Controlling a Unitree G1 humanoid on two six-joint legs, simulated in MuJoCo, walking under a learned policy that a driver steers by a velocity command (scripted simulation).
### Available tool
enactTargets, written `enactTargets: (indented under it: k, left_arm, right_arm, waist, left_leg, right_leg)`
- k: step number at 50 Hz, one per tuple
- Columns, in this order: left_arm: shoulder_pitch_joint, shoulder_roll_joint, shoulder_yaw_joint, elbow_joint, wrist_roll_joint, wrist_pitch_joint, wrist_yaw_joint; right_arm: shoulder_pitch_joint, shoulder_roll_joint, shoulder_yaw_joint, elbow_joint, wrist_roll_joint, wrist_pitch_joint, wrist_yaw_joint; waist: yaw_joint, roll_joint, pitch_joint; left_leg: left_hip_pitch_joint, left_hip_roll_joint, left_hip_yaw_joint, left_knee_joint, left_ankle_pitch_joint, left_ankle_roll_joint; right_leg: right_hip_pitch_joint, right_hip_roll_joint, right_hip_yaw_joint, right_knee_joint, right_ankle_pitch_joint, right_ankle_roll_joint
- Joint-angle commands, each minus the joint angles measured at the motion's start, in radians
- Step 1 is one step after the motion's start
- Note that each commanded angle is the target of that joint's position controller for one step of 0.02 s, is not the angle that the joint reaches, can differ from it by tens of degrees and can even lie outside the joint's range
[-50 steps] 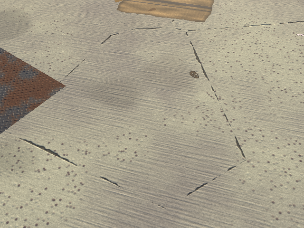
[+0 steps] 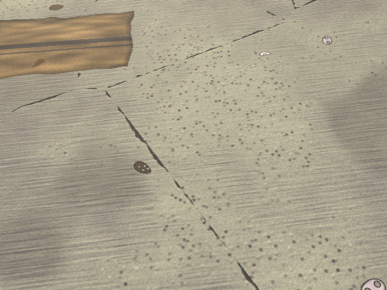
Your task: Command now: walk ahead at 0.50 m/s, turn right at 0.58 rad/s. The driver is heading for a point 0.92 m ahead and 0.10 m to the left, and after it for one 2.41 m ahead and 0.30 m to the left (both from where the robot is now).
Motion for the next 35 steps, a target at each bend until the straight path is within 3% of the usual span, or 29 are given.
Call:
enactTargets:
  k: [1, 5, 9, 12, 13, 14, 15, 16, 17, 18, 19, 20, 21, 22, 25, 27, 31, 35]
  left_arm:
    - [-0.015, 0.165, 0.039, -0.081, -0.004, -0.021, 0.023]
    - [0.040, 0.167, 0.040, -0.071, -0.009, -0.009, 0.038]
    - [0.106, 0.149, 0.033, -0.034, -0.011, -0.009, 0.037]
    - [0.114, 0.158, 0.035, -0.022, -0.005, 0.000, 0.044]
    - [0.104, 0.161, 0.036, -0.023, -0.003, 0.005, 0.045]
    - [0.089, 0.150, 0.030, -0.029, -0.001, 0.008, 0.044]
    - [0.077, 0.120, 0.015, -0.045, 0.007, 0.008, 0.041]
    - [0.186, 0.065, -0.003, -0.053, 0.003, -0.001, 0.041]
    - [0.244, 0.060, -0.012, -0.043, -0.018, -0.012, 0.040]
    - [0.158, 0.147, 0.005, -0.051, -0.033, -0.017, 0.038]
    - [0.052, 0.160, 0.006, -0.076, -0.028, -0.019, 0.036]
    - [-0.008, 0.148, 0.005, -0.092, -0.010, -0.023, 0.035]
    - [-0.016, 0.140, 0.010, -0.095, 0.003, -0.021, 0.034]
    - [0.003, 0.121, 0.008, -0.092, 0.002, -0.018, 0.032]
    - [-0.001, 0.078, -0.003, -0.098, 0.004, -0.011, 0.033]
    - [-0.067, 0.067, -0.010, -0.121, 0.009, -0.013, 0.034]
    - [-0.193, 0.041, -0.022, -0.149, 0.002, -0.023, 0.021]
    - [-0.316, 0.047, -0.022, -0.193, -0.008, -0.033, 0.001]
  right_arm:
    - [0.015, -0.067, -0.020, -0.059, -0.018, 0.014, -0.009]
    - [-0.131, -0.036, -0.005, -0.103, -0.008, 0.006, -0.001]
    - [-0.198, -0.058, -0.005, -0.131, 0.004, -0.011, 0.021]
    - [-0.180, -0.094, -0.016, -0.137, 0.003, -0.025, 0.032]
    - [-0.140, -0.105, -0.021, -0.129, 0.003, -0.029, 0.032]
    - [-0.047, -0.128, -0.035, -0.102, -0.002, -0.032, 0.028]
    - [0.094, -0.166, -0.049, -0.078, -0.015, -0.035, 0.024]
    - [0.245, -0.245, -0.071, -0.055, -0.025, -0.030, 0.022]
    - [0.311, -0.217, -0.069, -0.010, 0.001, -0.019, 0.034]
    - [0.261, -0.141, -0.047, -0.022, 0.022, -0.015, 0.035]
    - [0.189, -0.106, -0.035, -0.041, 0.015, -0.005, 0.032]
    - [0.135, -0.089, -0.025, -0.046, 0.002, 0.001, 0.032]
    - [0.108, -0.067, -0.016, -0.049, -0.007, 0.000, 0.031]
    - [0.101, -0.062, -0.013, -0.047, -0.012, -0.001, 0.031]
    - [0.129, -0.093, -0.020, -0.024, 0.001, -0.007, 0.026]
    - [0.150, -0.119, -0.027, -0.012, 0.006, -0.002, 0.018]
    - [0.207, -0.132, -0.026, 0.014, 0.018, 0.013, 0.009]
    - [0.292, -0.134, -0.023, 0.051, 0.025, 0.033, 0.008]
  waist:
    - [-0.037, -0.039, -0.067]
    - [0.022, -0.095, -0.047]
    - [0.060, -0.118, -0.038]
    - [0.039, -0.139, -0.031]
    - [0.015, -0.152, -0.041]
    - [-0.034, -0.145, -0.088]
    - [-0.098, -0.110, -0.213]
    - [-0.097, 0.089, -0.374]
    - [-0.096, 0.300, -0.414]
    - [-0.113, 0.168, -0.264]
    - [-0.107, 0.076, -0.155]
    - [-0.082, 0.023, -0.071]
    - [-0.054, 0.033, -0.052]
    - [-0.036, 0.056, -0.053]
    - [-0.026, 0.070, -0.055]
    - [-0.040, 0.049, -0.046]
    - [-0.085, 0.047, -0.028]
    - [-0.122, 0.045, 0.008]
  left_leg:
    - [-0.056, 0.001, 0.019, -0.146, 0.126, -0.048]
    - [0.004, -0.061, 0.034, -0.474, 0.377, -0.053]
    - [0.030, -0.072, 0.024, -0.584, 0.434, -0.021]
    - [0.031, -0.075, 0.023, -0.622, 0.306, 0.025]
    - [0.079, -0.087, 0.041, -0.638, 0.264, 0.045]
    - [0.203, -0.108, 0.066, -0.671, 0.265, 0.074]
    - [0.438, -0.025, -0.006, -0.628, 0.300, 0.129]
    - [0.820, 0.179, -0.343, -0.622, 0.228, 0.267]
    - [0.942, 0.290, -0.695, -0.780, -0.012, 0.345]
    - [0.847, 0.267, -0.648, -0.816, -0.182, 0.299]
    - [0.708, 0.228, -0.499, -0.830, -0.156, 0.258]
    - [0.566, 0.185, -0.397, -0.862, -0.048, 0.246]
    - [0.493, 0.151, -0.330, -0.883, 0.047, 0.235]
    - [0.448, 0.124, -0.281, -0.903, 0.116, 0.229]
    - [0.417, 0.106, -0.176, -0.945, 0.287, 0.251]
    - [0.429, 0.101, -0.125, -0.963, 0.359, 0.250]
    - [0.439, 0.056, -0.024, -0.964, 0.384, 0.207]
    - [0.513, 0.097, -0.058, -0.922, 0.372, 0.203]
  right_leg:
    - [0.035, -0.244, 0.241, -0.181, 0.298, -0.180]
    - [0.008, -0.187, 0.192, -0.161, 0.161, -0.112]
    - [0.097, -0.244, 0.246, -0.118, 0.096, -0.096]
    - [0.210, -0.302, 0.306, -0.048, 0.172, -0.083]
    - [0.227, -0.303, 0.310, -0.011, 0.254, -0.072]
    - [0.231, -0.262, 0.284, 0.087, 0.398, -0.052]
    - [0.150, -0.208, 0.239, 0.289, 0.388, -0.023]
    - [-0.165, -0.076, 0.144, 0.642, 0.108, 0.052]
    - [-0.406, -0.009, 0.140, 0.861, -0.421, 0.086]
    - [-0.516, -0.070, 0.185, 0.943, -0.385, 0.077]
    - [-0.526, -0.120, 0.140, 0.933, -0.299, 0.072]
    - [-0.504, -0.160, 0.105, 0.865, -0.232, 0.072]
    - [-0.459, -0.196, 0.100, 0.796, -0.183, 0.071]
    - [-0.410, -0.211, 0.090, 0.759, -0.159, 0.075]
    - [-0.405, -0.228, 0.052, 0.649, -0.110, 0.098]
    - [-0.431, -0.234, 0.038, 0.530, -0.017, 0.115]
    - [-0.369, -0.202, 0.000, 0.280, 0.193, 0.120]
    - [-0.358, -0.169, -0.007, 0.165, 0.200, 0.111]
